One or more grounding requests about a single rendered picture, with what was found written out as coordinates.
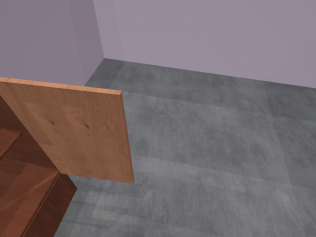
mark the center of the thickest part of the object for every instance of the cupboard door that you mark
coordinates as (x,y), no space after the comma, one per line
(81,129)

